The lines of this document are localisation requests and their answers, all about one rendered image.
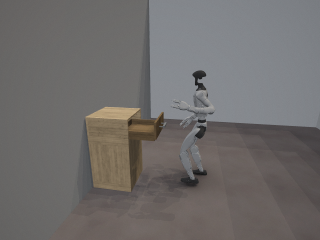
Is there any handle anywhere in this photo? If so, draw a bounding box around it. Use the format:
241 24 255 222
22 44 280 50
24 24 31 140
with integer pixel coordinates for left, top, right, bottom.
159 122 167 128

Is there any drawer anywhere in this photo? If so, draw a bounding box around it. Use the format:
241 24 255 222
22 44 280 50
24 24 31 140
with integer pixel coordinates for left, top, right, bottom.
128 112 164 141

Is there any right robot shin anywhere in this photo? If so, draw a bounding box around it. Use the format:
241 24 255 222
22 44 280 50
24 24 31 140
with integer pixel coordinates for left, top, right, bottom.
189 149 203 172

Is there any left robot hand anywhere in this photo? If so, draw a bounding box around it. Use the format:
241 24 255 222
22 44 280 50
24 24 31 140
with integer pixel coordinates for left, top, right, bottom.
170 99 189 111

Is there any left robot thigh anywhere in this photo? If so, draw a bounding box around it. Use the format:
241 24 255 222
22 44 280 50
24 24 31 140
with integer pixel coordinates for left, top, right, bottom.
180 126 205 157

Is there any right robot hand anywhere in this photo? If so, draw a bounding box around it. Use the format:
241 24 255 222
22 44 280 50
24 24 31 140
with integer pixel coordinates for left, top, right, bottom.
180 116 193 128

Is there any left robot upper arm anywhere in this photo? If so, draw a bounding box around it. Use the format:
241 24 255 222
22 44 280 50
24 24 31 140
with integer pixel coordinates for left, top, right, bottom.
196 90 215 115

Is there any cabinet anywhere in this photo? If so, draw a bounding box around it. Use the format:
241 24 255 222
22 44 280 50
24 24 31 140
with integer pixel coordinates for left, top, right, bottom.
85 107 143 192

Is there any robot right forearm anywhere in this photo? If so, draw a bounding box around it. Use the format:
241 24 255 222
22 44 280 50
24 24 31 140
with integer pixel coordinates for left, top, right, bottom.
190 113 197 120

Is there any robot left forearm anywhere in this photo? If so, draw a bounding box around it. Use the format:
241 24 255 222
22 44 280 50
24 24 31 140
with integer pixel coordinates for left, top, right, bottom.
187 105 215 115

